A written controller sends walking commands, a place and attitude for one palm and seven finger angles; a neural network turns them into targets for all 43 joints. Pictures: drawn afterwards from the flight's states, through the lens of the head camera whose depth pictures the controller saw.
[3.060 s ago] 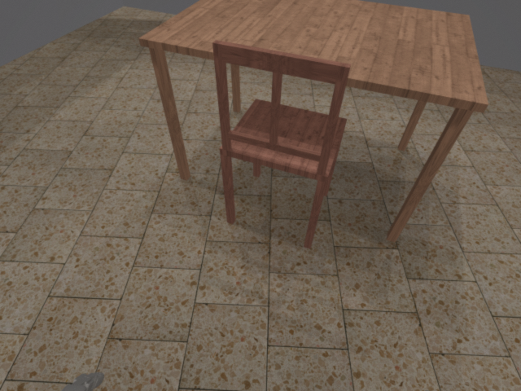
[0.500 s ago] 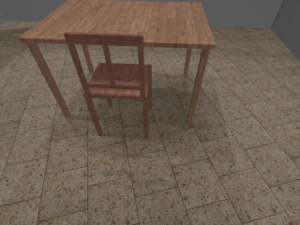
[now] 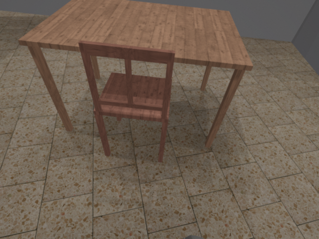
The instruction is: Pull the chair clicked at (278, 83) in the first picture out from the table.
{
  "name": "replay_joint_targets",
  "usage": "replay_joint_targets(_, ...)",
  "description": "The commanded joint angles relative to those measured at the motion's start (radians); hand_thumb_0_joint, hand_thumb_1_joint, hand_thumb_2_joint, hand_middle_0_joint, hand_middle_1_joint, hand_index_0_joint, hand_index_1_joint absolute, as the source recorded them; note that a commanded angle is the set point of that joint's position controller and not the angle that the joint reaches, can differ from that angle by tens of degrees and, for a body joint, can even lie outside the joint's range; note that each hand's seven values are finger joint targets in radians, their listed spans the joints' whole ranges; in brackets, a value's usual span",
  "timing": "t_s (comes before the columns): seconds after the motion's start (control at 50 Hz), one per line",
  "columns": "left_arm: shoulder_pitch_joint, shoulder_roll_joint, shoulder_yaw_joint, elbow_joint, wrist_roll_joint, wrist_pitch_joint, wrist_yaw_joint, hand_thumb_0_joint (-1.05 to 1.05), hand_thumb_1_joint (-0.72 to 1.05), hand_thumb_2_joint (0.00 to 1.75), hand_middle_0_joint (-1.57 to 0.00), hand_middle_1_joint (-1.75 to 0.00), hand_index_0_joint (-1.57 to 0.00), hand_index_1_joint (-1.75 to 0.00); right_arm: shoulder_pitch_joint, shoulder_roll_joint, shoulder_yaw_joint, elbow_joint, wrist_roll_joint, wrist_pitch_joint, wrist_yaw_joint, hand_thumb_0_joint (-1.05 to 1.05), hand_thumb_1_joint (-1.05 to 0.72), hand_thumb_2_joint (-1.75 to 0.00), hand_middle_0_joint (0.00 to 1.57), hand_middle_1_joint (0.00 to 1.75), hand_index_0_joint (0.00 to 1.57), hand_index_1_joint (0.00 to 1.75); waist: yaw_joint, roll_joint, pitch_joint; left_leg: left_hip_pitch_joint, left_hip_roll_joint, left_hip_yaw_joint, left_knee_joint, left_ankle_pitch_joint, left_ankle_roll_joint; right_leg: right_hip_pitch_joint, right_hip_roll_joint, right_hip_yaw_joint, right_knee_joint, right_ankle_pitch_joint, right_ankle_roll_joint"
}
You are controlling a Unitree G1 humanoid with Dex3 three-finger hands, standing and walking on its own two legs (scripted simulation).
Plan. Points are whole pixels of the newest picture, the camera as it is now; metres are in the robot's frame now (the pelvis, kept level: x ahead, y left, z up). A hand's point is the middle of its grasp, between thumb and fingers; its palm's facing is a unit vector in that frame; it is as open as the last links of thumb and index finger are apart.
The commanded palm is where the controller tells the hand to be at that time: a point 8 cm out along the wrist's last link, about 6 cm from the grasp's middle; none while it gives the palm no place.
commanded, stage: take the last steps up to it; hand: left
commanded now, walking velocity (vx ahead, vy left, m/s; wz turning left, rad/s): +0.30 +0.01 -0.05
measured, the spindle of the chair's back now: (129, 82) +0.79 +0.19 -0.09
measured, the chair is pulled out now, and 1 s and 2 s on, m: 0.00 0.00 0.00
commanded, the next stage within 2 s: come to a stop and stand still in 0.66 s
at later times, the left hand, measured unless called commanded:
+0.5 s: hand (113, 208) +0.24 +0.15 -0.16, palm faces +0.10 -0.97 -0.22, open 7.1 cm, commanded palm none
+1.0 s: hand (106, 187) +0.31 +0.19 -0.18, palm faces +0.05 -0.99 -0.16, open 7.4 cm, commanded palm none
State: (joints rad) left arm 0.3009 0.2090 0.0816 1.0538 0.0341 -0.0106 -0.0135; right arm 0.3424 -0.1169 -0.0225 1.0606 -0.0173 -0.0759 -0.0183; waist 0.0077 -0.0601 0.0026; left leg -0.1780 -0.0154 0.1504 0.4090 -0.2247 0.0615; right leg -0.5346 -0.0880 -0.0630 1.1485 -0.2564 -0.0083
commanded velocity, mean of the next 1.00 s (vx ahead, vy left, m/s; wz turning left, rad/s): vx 0.10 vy -0.02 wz -0.02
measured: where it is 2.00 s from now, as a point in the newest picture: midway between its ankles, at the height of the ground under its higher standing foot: outside the picture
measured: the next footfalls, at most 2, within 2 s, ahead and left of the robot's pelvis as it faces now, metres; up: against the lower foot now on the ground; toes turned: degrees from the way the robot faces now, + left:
right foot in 0.30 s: +0.24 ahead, -0.13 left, +0.00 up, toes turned -7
left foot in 0.74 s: +0.37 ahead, +0.12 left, +0.00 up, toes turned +7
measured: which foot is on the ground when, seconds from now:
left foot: down 0.00-0.32, up 0.34-0.72, down 0.74-1.00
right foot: up 0.00-0.28, down 0.30-0.74, up 0.76-1.00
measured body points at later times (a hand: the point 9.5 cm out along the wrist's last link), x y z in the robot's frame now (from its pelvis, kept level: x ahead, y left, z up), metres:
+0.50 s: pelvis +0.18 -0.03 +0.00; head +0.19 -0.04 +0.45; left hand +0.24 +0.20 -0.15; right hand +0.16 -0.26 -0.16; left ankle +0.17 +0.10 -0.66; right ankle +0.20 -0.12 -0.74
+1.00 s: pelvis +0.30 +0.02 +0.00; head +0.33 +0.04 +0.45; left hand +0.31 +0.25 -0.17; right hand +0.38 -0.21 -0.14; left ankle +0.33 +0.11 -0.74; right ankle +0.30 -0.11 -0.70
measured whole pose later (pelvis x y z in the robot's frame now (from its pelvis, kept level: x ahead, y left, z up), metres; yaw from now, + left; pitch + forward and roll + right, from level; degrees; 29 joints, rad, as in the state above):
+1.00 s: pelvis +0.30 +0.02 +0.00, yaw -1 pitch -1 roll +0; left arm 0.27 0.17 0.05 1.07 0.02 0.03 0.03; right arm 0.16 -0.14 -0.02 1.04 -0.01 -0.02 -0.05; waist 0.02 -0.05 0.06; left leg -0.21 0.02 0.14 0.42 -0.19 0.05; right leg -0.39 -0.04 -0.03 0.86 -0.39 0.03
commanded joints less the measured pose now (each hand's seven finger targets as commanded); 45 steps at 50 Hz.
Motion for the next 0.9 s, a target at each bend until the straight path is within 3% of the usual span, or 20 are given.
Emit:
replay_joint_targets(0.0,0.011,0.000,-0.007,-0.055,0.000,-0.001,-0.004,0.00,0.90,0.90,-0.20,-0.30,-0.20,-0.30,0.080,-0.133,-0.030,-0.007,0.005,-0.019,-0.009,0.00,-0.90,-0.90,0.20,0.30,0.20,0.30,0.010,0.129,0.105,0.014,0.273,-0.224,-0.284,0.071,0.131,-0.106,-0.049,0.034,-0.121,0.064,0.022)
replay_joint_targets(0.18,-0.213,-0.023,-0.012,-0.143,-0.005,-0.024,-0.002,0.00,0.90,0.90,-0.20,-0.30,-0.20,-0.30,0.181,-0.132,-0.034,0.060,-0.011,-0.009,-0.008,0.00,-0.90,-0.90,0.20,0.30,0.20,0.30,-0.056,0.123,0.133,0.099,0.292,-0.185,-0.192,0.235,0.131,0.009,-0.003,-0.029,-0.481,0.021,0.003)
replay_joint_targets(0.22,-0.166,-0.012,-0.006,-0.133,-0.005,-0.032,-0.001,0.00,0.90,0.90,-0.20,-0.30,-0.20,-0.30,0.174,-0.132,-0.034,0.063,-0.010,-0.005,-0.008,0.00,-0.90,-0.90,0.20,0.30,0.20,0.30,-0.031,0.104,0.111,0.065,0.275,-0.154,-0.110,0.274,0.108,0.142,0.027,-0.048,-0.557,0.043,-0.009)
replay_joint_targets(0.24,-0.082,0.000,0.001,-0.104,-0.003,-0.038,0.000,0.00,0.90,0.90,-0.20,-0.30,-0.20,-0.30,0.162,-0.134,-0.032,0.064,-0.007,-0.004,-0.008,0.00,-0.90,-0.90,0.20,0.30,0.20,0.30,0.011,0.087,0.071,0.031,0.243,-0.121,-0.007,0.316,0.083,0.279,0.052,-0.067,-0.619,0.075,-0.018)
replay_joint_targets(0.26,0.045,0.040,0.013,-0.061,0.002,-0.050,0.005,0.00,0.90,0.90,-0.20,-0.30,-0.20,-0.30,0.159,-0.120,-0.029,0.066,0.000,-0.006,-0.005,0.00,-0.90,-0.90,0.20,0.30,0.20,0.30,0.063,0.028,-0.002,-0.053,0.196,-0.079,0.181,0.329,0.046,0.491,0.024,-0.011,-0.641,0.090,-0.050)
replay_joint_targets(0.28,0.201,0.131,0.037,-0.021,0.006,-0.065,0.017,0.00,0.90,0.90,-0.20,-0.30,-0.20,-0.30,0.159,-0.089,-0.027,0.037,0.009,-0.011,0.005,0.00,-0.90,-0.90,0.20,0.30,0.20,0.30,0.113,-0.133,-0.120,-0.270,0.093,0.008,0.467,0.081,-0.007,0.730,-0.210,0.298,-0.701,0.085,-0.143)
replay_joint_targets(0.3,0.280,0.211,0.049,-0.005,-0.013,-0.065,0.021,0.00,0.90,0.90,-0.20,-0.30,-0.20,-0.30,0.141,-0.089,-0.024,0.002,0.010,-0.011,0.007,0.00,-0.90,-0.90,0.20,0.30,0.20,0.30,0.109,-0.203,-0.174,-0.421,0.018,-0.021,0.742,-0.353,-0.030,0.798,-0.389,0.571,-0.852,0.139,-0.237)
replay_joint_targets(0.32,0.230,0.185,0.048,-0.017,-0.021,-0.057,0.029,0.00,0.90,0.90,-0.20,-0.30,-0.20,-0.30,0.083,-0.114,-0.036,-0.011,0.004,-0.003,0.004,0.00,-0.90,-0.90,0.20,0.30,0.20,0.30,0.102,-0.068,-0.087,-0.476,0.062,-0.121,0.860,-0.322,-0.014,0.720,-0.380,0.542,-0.876,0.100,-0.258)
replay_joint_targets(0.36,0.086,0.104,0.026,-0.043,-0.019,-0.059,0.033,0.00,0.90,0.90,-0.20,-0.30,-0.20,-0.30,0.012,-0.085,-0.035,-0.013,0.000,0.008,0.012,0.00,-0.90,-0.90,0.20,0.30,0.20,0.30,0.054,0.002,0.024,-0.468,0.134,-0.148,0.874,-0.175,-0.018,0.465,-0.313,0.416,-0.935,-0.073,-0.220)
replay_joint_targets(0.4,0.027,0.037,0.002,-0.054,-0.015,-0.067,0.036,0.00,0.90,0.90,-0.20,-0.30,-0.20,-0.30,0.031,-0.053,-0.032,-0.004,-0.008,0.030,0.016,0.00,-0.90,-0.90,0.20,0.30,0.20,0.30,-0.002,0.032,0.066,-0.384,0.155,-0.141,0.791,-0.091,-0.039,0.314,-0.242,0.234,-0.967,0.051,-0.179)
replay_joint_targets(0.44,0.021,0.012,0.003,-0.054,-0.006,-0.074,0.038,0.00,0.90,0.90,-0.20,-0.30,-0.20,-0.30,0.066,-0.032,-0.034,0.000,-0.012,0.047,0.019,0.00,-0.90,-0.90,0.20,0.30,0.20,0.30,-0.038,0.001,0.075,-0.340,0.156,-0.118,0.697,-0.058,-0.054,0.242,-0.203,0.131,-0.981,0.134,-0.171)
replay_joint_targets(0.62,0.087,0.103,0.005,-0.008,-0.005,-0.063,0.026,0.00,0.90,0.90,-0.20,-0.30,-0.20,-0.30,-0.107,-0.079,-0.028,-0.084,-0.006,0.029,0.037,0.00,-0.90,-0.90,0.20,0.30,0.20,0.30,0.012,-0.049,0.050,-0.210,0.091,-0.048,0.251,-0.017,-0.057,0.343,-0.181,0.103,-0.900,0.213,-0.161)
replay_joint_targets(0.66,0.075,0.099,0.006,0.001,-0.009,-0.054,0.027,0.00,0.90,0.90,-0.20,-0.30,-0.20,-0.30,-0.060,-0.096,-0.027,-0.069,-0.007,0.021,0.031,0.00,-0.90,-0.90,0.20,0.30,0.20,0.30,-0.018,-0.047,0.046,-0.075,0.065,-0.028,0.120,0.037,-0.054,0.319,-0.143,0.072,-0.819,0.195,-0.128)
replay_joint_targets(0.68,0.080,0.078,0.001,0.005,-0.012,-0.049,0.026,0.00,0.90,0.90,-0.20,-0.30,-0.20,-0.30,0.011,-0.128,-0.031,-0.043,-0.009,0.012,0.025,0.00,-0.90,-0.90,0.20,0.30,0.20,0.30,-0.046,0.021,0.013,0.047,0.065,-0.051,0.045,0.067,-0.048,0.293,-0.097,0.043,-0.680,0.204,-0.104)
replay_joint_targets(0.7,0.103,0.040,-0.008,-0.003,-0.018,-0.046,0.022,0.00,0.90,0.90,-0.20,-0.30,-0.20,-0.30,0.100,-0.210,-0.049,-0.026,-0.019,0.003,0.013,0.00,-0.90,-0.90,0.20,0.30,0.20,0.30,-0.073,0.195,-0.049,0.202,0.213,-0.229,-0.014,0.163,0.009,0.169,-0.002,-0.023,-0.451,0.053,-0.057)
replay_joint_targets(0.72,0.117,-0.003,-0.019,-0.023,-0.021,-0.046,0.019,0.00,0.90,0.90,-0.20,-0.30,-0.20,-0.30,0.160,-0.295,-0.068,-0.021,-0.014,0.010,0.006,0.00,-0.90,-0.90,0.20,0.30,0.20,0.30,-0.075,0.391,-0.081,0.285,0.416,-0.469,-0.100,0.286,0.104,-0.004,0.089,-0.080,-0.191,-0.334,-0.017)
replay_joint_targets(0.74,0.077,0.022,-0.015,-0.033,-0.014,-0.044,0.027,0.00,0.90,0.90,-0.20,-0.30,-0.20,-0.30,0.144,-0.284,-0.059,-0.028,-0.010,0.026,0.000,0.00,-0.90,-0.90,0.20,0.30,0.20,0.30,-0.079,0.303,-0.044,0.217,0.441,-0.487,-0.125,0.289,0.163,-0.042,0.063,-0.003,-0.067,-0.368,-0.029)
replay_joint_targets(0.78,0.072,0.001,-0.022,0.011,-0.016,-0.032,0.034,0.00,0.90,0.90,-0.20,-0.30,-0.20,-0.30,-0.021,-0.168,-0.020,-0.048,-0.007,0.019,-0.017,0.00,-0.90,-0.90,0.20,0.30,0.20,0.30,-0.020,0.208,0.023,0.034,0.367,-0.338,-0.135,0.472,0.126,0.038,-0.002,0.063,-0.067,-0.235,-0.011)
replay_joint_targets(0.82,0.132,-0.028,-0.036,0.050,-0.024,-0.014,0.037,0.00,0.90,0.90,-0.20,-0.30,-0.20,-0.30,-0.119,-0.131,0.002,-0.061,0.002,0.013,-0.027,0.00,-0.90,-0.90,0.20,0.30,0.20,0.30,0.031,0.154,0.017,-0.027,0.313,-0.180,-0.114,0.732,0.091,0.164,-0.006,0.064,-0.175,-0.140,0.023)
replay_joint_targets(0.88,0.138,-0.007,-0.034,0.047,-0.021,0.025,0.050,0.00,0.90,0.90,-0.20,-0.30,-0.20,-0.30,-0.106,-0.154,-0.016,-0.043,0.006,0.034,-0.038,0.00,-0.90,-0.90,0.20,0.30,0.20,0.30,0.020,0.168,-0.036,0.028,0.317,-0.152,-0.088,0.831,0.085,0.204,0.018,0.049,-0.274,-0.118,0.043)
